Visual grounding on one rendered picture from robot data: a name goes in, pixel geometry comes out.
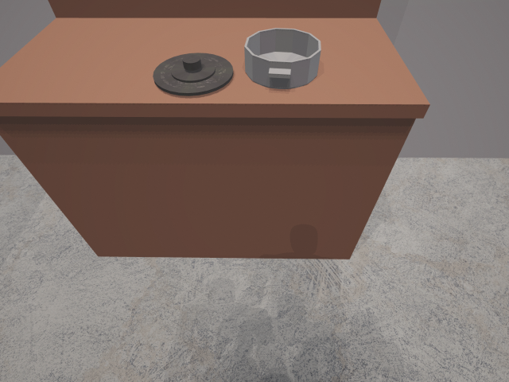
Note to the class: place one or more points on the table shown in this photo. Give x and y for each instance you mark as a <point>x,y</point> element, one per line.
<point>246,171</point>

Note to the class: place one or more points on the pot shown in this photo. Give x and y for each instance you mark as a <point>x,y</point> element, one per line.
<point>282,58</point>

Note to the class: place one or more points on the knob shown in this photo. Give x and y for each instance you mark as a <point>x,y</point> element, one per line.
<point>191,62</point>

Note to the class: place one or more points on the lid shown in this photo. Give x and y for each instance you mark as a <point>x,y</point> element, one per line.
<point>215,72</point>

